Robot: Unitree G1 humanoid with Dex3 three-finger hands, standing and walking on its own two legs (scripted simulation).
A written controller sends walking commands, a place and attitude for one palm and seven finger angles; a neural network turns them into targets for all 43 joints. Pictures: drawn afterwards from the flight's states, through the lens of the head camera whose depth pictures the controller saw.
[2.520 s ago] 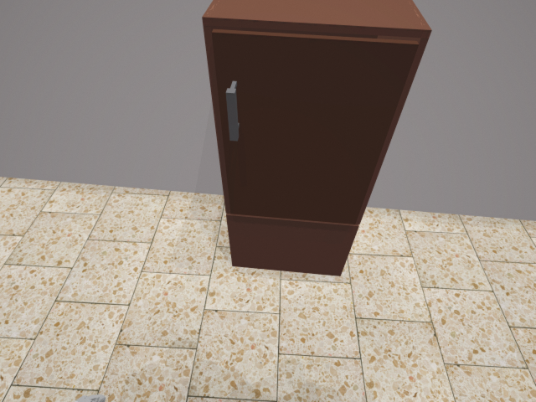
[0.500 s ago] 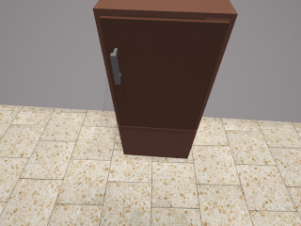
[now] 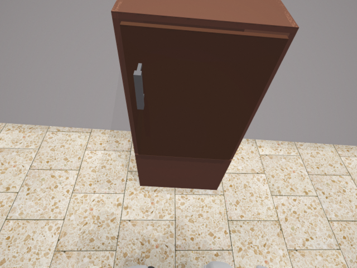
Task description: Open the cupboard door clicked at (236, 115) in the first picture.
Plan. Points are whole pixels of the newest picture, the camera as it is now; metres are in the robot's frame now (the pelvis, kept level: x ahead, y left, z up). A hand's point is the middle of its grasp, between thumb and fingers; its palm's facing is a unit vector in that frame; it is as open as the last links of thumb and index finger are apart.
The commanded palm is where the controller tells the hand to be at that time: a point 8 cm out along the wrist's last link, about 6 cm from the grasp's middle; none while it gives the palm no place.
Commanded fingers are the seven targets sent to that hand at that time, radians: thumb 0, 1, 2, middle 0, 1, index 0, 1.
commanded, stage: come to a stop and stand still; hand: left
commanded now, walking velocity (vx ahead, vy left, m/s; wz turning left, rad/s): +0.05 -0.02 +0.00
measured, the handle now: (140, 87) +0.58 +0.16 +0.04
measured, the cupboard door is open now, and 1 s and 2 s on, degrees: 0 0 0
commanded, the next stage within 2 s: look again from close up in 1.66 s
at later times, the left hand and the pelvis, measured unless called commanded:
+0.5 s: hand out of the picture +0.04 +0.14 -0.17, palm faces +0.02 -0.97 -0.25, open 7.3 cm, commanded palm none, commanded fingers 0.00 0.90 0.90 -0.20 -0.30 -0.20 -0.30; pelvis -0.02 -0.05 -0.01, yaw +1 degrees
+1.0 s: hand out of the picture +0.01 +0.12 -0.17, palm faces +0.04 -0.98 -0.18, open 7.4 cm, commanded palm none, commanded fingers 0.00 0.90 0.90 -0.20 -0.30 -0.20 -0.30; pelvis +0.01 -0.05 +0.00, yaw +1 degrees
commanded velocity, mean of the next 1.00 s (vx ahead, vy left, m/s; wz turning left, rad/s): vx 0.00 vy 0.00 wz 0.00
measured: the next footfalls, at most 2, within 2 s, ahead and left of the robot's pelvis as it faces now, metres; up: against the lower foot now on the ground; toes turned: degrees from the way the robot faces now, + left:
right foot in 0.16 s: +0.04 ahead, -0.15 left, +0.00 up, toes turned +0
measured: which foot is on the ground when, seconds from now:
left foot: down 0.00-1.00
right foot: up 0.00-0.14, down 0.16-1.00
